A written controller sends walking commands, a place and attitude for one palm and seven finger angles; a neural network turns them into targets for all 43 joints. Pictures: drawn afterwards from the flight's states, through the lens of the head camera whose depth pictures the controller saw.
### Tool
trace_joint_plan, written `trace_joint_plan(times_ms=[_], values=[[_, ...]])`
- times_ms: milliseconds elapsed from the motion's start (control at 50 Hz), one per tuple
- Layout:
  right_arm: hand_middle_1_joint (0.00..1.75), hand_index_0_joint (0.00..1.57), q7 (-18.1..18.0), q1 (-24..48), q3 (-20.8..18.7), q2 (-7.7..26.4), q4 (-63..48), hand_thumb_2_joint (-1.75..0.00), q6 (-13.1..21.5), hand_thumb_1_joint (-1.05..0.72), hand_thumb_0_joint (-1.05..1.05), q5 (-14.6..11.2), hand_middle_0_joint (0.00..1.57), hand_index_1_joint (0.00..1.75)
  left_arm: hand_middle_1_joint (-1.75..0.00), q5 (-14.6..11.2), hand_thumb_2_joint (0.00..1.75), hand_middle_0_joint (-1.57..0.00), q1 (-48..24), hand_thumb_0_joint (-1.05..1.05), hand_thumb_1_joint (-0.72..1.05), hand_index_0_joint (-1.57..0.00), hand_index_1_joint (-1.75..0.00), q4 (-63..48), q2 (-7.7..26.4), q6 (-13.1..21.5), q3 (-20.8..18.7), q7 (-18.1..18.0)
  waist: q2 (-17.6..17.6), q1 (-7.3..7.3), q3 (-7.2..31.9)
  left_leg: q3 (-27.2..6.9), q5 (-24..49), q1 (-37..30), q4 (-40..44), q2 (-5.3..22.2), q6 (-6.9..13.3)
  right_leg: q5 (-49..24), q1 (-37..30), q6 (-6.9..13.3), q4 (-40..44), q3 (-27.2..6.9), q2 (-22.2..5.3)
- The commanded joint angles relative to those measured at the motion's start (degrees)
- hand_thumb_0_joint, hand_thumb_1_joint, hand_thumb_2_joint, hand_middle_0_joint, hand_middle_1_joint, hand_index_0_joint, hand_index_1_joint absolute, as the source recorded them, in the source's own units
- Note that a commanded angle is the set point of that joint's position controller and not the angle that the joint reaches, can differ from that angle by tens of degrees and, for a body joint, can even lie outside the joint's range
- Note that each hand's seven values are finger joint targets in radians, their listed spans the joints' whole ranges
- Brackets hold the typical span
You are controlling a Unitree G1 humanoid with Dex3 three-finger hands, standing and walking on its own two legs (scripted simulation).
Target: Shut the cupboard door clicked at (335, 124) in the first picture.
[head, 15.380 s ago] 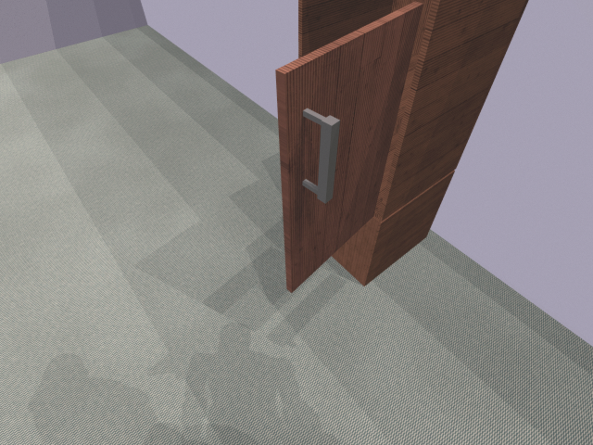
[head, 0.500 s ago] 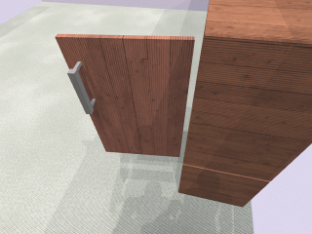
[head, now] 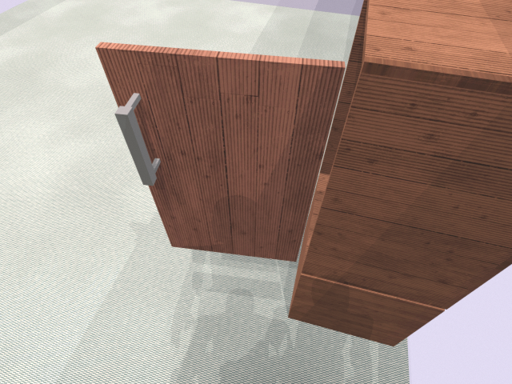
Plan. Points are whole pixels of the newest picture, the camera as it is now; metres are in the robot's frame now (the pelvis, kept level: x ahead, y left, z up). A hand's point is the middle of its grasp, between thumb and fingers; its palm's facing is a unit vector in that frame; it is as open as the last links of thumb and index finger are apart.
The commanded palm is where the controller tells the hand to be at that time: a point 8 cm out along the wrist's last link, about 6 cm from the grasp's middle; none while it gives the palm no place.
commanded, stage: shuffle to correct the standing spot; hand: left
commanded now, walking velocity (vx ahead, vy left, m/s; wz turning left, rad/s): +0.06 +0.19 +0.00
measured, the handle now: (142, 142) +0.48 +0.25 +0.10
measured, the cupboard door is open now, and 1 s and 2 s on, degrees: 98 98 98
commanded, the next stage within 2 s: come to a stop and stand still in 0.10 s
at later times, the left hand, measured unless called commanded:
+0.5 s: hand out of the picture +0.05 +0.26 -0.19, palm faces +0.06 -0.97 -0.25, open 7.4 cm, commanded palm none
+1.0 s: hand out of the picture +0.08 +0.25 -0.17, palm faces +0.01 -0.98 -0.21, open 7.4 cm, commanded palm none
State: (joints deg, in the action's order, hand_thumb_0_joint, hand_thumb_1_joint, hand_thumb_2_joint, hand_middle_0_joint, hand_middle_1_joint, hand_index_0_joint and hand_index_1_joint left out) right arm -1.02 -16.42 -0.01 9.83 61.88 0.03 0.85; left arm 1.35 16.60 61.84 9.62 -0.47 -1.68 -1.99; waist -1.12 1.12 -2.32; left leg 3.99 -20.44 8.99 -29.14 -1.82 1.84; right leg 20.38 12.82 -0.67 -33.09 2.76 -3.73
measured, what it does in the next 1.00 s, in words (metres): steps on the spot: left foot, then right foot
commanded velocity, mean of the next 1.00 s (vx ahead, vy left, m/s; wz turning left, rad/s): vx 0.00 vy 0.03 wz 0.00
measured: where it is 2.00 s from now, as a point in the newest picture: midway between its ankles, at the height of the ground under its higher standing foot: outside the picture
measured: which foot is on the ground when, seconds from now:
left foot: down 0.00-0.16, up 0.18-0.36, down 0.38-1.00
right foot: down 0.00-0.40, up 0.42-0.54, down 0.56-1.00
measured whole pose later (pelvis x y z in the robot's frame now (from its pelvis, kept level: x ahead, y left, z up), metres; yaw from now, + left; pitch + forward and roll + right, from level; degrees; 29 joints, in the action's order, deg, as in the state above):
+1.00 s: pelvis +0.06 +0.07 +0.01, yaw +0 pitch +0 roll +1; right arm -1.7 -14.3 0.5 8.6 64.8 0.7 0.5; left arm 0.9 14.3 62.1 9.8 0.2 -0.3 -2.0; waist -1.6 0.1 -2.9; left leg 4.3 -13.4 10.1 -24.1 0.3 0.2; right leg 19.1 5.7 -0.1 -25.3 2.6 -2.1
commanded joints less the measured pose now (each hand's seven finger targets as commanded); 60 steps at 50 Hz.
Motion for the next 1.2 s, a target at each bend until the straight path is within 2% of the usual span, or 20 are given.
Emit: trace_joint_plan(times_ms=[0, 60, 100, 140, 160, 220, 320, 340, 360, 380, 400, 440, 500, 560, 620, 740, 1060, 1100, 1120, 1180], values=[[0.3, 0.2, -0.68, -6.74, -1.25, 7.31, -1.9, -0.9, 0.63, -0.9, 0.0, 0.39, 0.2, 0.3, -0.3, 0.04, 0.9, -0.2, -1.05, 0.0, 0.9, -0.2, -0.3, -4.76, 5.44, 0.12, -1.17, -0.44, 12.57, -0.83, -1.37, -9.89, 34.57, -2.19, 7.04, 12.31, 5.09, -0.04, 5.64, 2.52, -5.8, 2.45, 0.63], [0.3, 0.2, -0.86, -5.6, -1.24, 7.85, -3.85, -0.9, 0.34, -0.9, 0.0, 0.47, 0.2, 0.3, -0.3, -0.27, 0.9, -0.2, -1.45, 0.0, 0.9, -0.2, -0.3, -5.59, 5.03, -0.04, -1.07, -0.39, 10.86, -0.22, -0.98, -11.05, 43.32, -4.51, 5.85, 13.27, 7.74, 8.4, 7.63, 2.52, -6.41, 2.4, 0.61], [0.3, 0.2, -0.86, -2.17, -1.34, 7.81, -5.41, -0.9, 0.17, -0.9, 0.0, 0.15, 0.2, 0.3, -0.3, -0.25, 0.9, -0.2, 2.8, 0.0, 0.9, -0.2, -0.3, -4.42, 5.53, 0.46, -1.47, -0.42, 5.4, 2.64, 0.7, -7.86, 42.95, -0.27, -0.14, 10.31, 5.55, -6.97, -1.16, 3.64, 1.36, 0.2, -0.97], [0.3, 0.2, -0.37, 1.31, -1.86, 6.2, -8.74, -0.9, 0.31, -0.9, 0.0, -0.29, 0.2, 0.3, -0.3, 0.12, 0.9, -0.2, 11.28, 0.0, 0.9, -0.2, -0.3, -2.12, 12.57, 1.29, -3.24, -1.17, -11.8, 5.23, 3.36, 0.79, 8.15, 19.34, -16.72, 0.56, -1.01, -43.23, -18.21, 11.57, 7.44, -19.77, -19.28], [0.3, 0.2, -0.4, 4.0, -2.1, 6.25, -9.52, -0.9, -0.1, -0.9, 0.0, -0.2, 0.2, 0.3, -0.3, -0.05, 0.9, -0.2, 12.91, 0.0, 0.9, -0.2, -0.3, -1.41, 13.25, 1.79, -3.27, -1.42, -12.17, 5.99, 0.98, -2.38, -13.43, 23.52, -24.98, 0.98, -2.36, -53.04, -16.78, 16.63, 9.7, -24.21, -25.58], [0.3, 0.2, 0.41, 4.96, -2.39, 4.2, -9.87, -0.9, -0.48, -0.9, 0.0, -0.29, 0.2, 0.3, -0.3, 0.86, 0.9, -0.2, 5.42, 0.0, 0.9, -0.2, -0.3, -4.14, 11.54, 1.2, -2.95, -1.74, -11.26, 2.89, -1.74, -7.12, -12.39, 24.43, -28.65, 4.86, -2.03, -42.99, -10.13, 14.0, 9.04, -13.9, -20.57], [0.3, 0.2, 1.38, -4.12, -2.01, 2.72, -5.78, -0.9, 0.0, -0.9, 0.0, -0.17, 0.2, 0.3, -0.3, 0.33, 0.9, -0.2, -1.84, 0.0, 0.9, -0.2, -0.3, -7.09, 10.57, 0.29, -2.62, -0.41, -6.99, -3.07, 0.65, 2.56, 14.46, -3.85, -0.21, 0.8, -3.37, -13.16, 8.6, 3.69, 2.8, -1.04, -6.8], [0.3, 0.2, 1.13, -6.48, -2.54, 5.48, -4.95, -0.9, 0.39, -0.9, 0.0, 0.15, 0.2, 0.3, -0.3, 0.11, 0.9, -0.2, -1.14, 0.0, 0.9, -0.2, -0.3, -7.38, 9.5, -0.11, -2.27, -0.31, 1.7, -3.42, 2.23, -0.37, 19.55, -7.04, 1.83, 4.25, -2.92, -7.04, 9.2, 2.05, -3.56, 0.5, -4.35], [0.3, 0.2, 0.83, -6.73, -3.14, 9.1, -5.55, -0.9, 0.83, -0.9, 0.0, 0.67, 0.2, 0.3, -0.3, -0.4, 0.9, -0.2, 0.38, 0.0, 0.9, -0.2, -0.3, -7.69, 6.68, -0.58, -1.86, -0.22, 14.27, -2.72, 3.27, -12.87, 29.23, -4.79, 5.92, 13.96, 1.27, 7.2, 10.31, -0.44, -9.46, 3.27, 0.05], [0.3, 0.2, 0.39, -5.81, -3.32, 11.05, -6.44, -0.9, 0.45, -0.9, 0.0, 0.91, 0.2, 0.3, -0.3, -0.57, 0.9, -0.2, 0.71, 0.0, 0.9, -0.2, -0.3, -8.2, 5.74, -0.94, -1.72, -0.48, 17.39, -2.73, 2.73, -18.72, 29.28, 1.04, 10.78, 19.16, 6.08, 16.66, 7.83, -0.18, -16.53, 1.31, 1.64], [0.3, 0.2, 0.24, -3.94, -3.26, 11.05, -7.67, -0.9, 0.17, -0.9, 0.0, 1.1, 0.2, 0.3, -0.3, -0.26, 0.9, -0.2, 0.5, 0.0, 0.9, -0.2, -0.3, -9.42, 5.57, -1.03, -1.57, -0.5, 12.27, -2.09, -1.23, -18.28, 25.37, 6.8, 11.33, 20.17, 8.39, 16.95, 7.51, 0.7, -19.25, 0.34, 1.06], [0.3, 0.2, -0.34, 2.81, -2.5, 9.31, -7.6, -0.9, 0.63, -0.9, 0.0, 1.03, 0.2, 0.3, -0.3, -0.42, 0.9, -0.2, 0.87, 0.0, 0.9, -0.2, -0.3, -6.72, 4.64, -0.97, -1.23, -0.14, 16.58, 0.03, -0.27, -16.66, 21.67, 6.96, 11.62, 17.36, 7.94, 13.6, 6.67, 1.15, -17.59, -0.78, -0.77], [0.3, 0.2, -0.6, 6.16, -1.93, 7.73, -7.99, -0.9, 0.24, -0.9, 0.0, 0.65, 0.2, 0.3, -0.3, -0.51, 0.9, -0.2, 5.04, 0.0, 0.9, -0.2, -0.3, -4.54, 3.64, 0.12, -0.64, 0.58, 9.56, 2.23, 1.88, -10.2, 19.4, 6.22, 7.05, 12.57, 5.4, 1.92, -0.42, 0.73, -0.13, 0.94, 0.81], [0.3, 0.2, -0.05, 4.12, -1.52, 4.15, -7.6, -0.9, 0.13, -0.9, 0.0, -0.38, 0.2, 0.3, -0.3, -0.26, 0.9, -0.2, 3.18, 0.0, 0.9, -0.2, -0.3, -4.25, 8.07, 1.58, -0.35, 0.31, -5.44, -0.23, 2.57, -2.96, 8.17, 6.35, 0.8, 5.12, -1.16, -10.85, -1.43, 4.07, 13.85, -12.29, -8.59], [0.3, 0.2, 0.12, 2.67, -1.3, 3.82, -5.17, -0.9, 0.22, -0.9, 0.0, 0.03, 0.2, 0.3, -0.3, -0.4, 0.9, -0.2, -0.44, 0.0, 0.9, -0.2, -0.3, -4.43, 7.93, 2.15, 0.09, 0.21, -9.94, -1.63, 0.6, -2.61, 11.01, 2.55, 2.71, 4.7, -1.93, -19.55, 1.22, 5.15, 12.01, -9.47, -7.27], [0.3, 0.2, -0.49, 0.97, -0.56, 4.72, -1.82, -0.9, 1.52, -0.9, 0.0, -0.17, 0.2, 0.3, -0.3, -0.58, 0.9, -0.2, 1.9, 0.0, 0.9, -0.2, -0.3, -2.83, 6.16, 1.69, 0.4, -0.16, 1.55, -0.46, 2.45, -4.25, 25.81, -1.55, 6.43, 7.84, -0.45, -19.47, -3.06, 2.08, 9.54, -4.13, -3.2], [0.3, 0.2, -1.05, -1.52, -0.13, 3.7, 1.96, -0.9, 1.53, -0.9, 0.0, -0.22, 0.2, 0.3, -0.3, -0.68, 0.9, -0.2, 3.21, 0.0, 0.9, -0.2, -0.3, 0.3, 5.16, 1.43, 0.61, -0.17, 1.43, -0.37, -0.64, -4.49, 23.5, -2.04, 8.28, 7.8, -0.34, -17.38, -4.46, 2.16, 12.47, -3.37, -3.06], [0.3, 0.2, -0.26, 0.99, -0.76, 5.18, -3.79, -0.9, 2.36, -0.9, 0.0, -0.52, 0.2, 0.3, -0.3, 0.17, 0.9, -0.2, 6.94, 0.0, 0.9, -0.2, -0.3, 0.27, 8.83, 3.88, 0.23, -2.54, 0.74, -1.65, 2.83, -2.12, 27.24, 3.16, -5.06, 6.09, -2.24, -60.85, -7.93, 2.19, 8.26, -6.75, -7.79], [0.3, 0.2, -0.39, -2.01, -0.76, 3.16, -3.07, -0.9, 2.38, -0.9, 0.0, -0.23, 0.2, 0.3, -0.3, -0.43, 0.9, -0.2, 6.29, 0.0, 0.9, -0.2, -0.3, -1.27, 8.97, 4.0, 0.23, -2.07, -1.91, -2.31, 5.43, -1.54, 18.11, 2.99, -1.86, 4.85, -1.08, -63.64, -10.39, 3.21, 4.12, -6.04, -8.21], [0.3, 0.2, -0.6, -3.35, -1.39, 4.83, -3.04, -0.9, 2.09, -0.9, 0.0, -0.57, 0.2, 0.3, -0.3, -0.76, 0.9, -0.2, 5.63, 0.0, 0.9, -0.2, -0.3, -2.42, 6.24, 3.51, 0.91, -1.84, -2.94, -2.2, 10.47, -3.21, 26.0, -0.22, -1.35, 6.8, 0.01, -45.52, -9.91, 2.95, 2.62, -3.68, -4.81]])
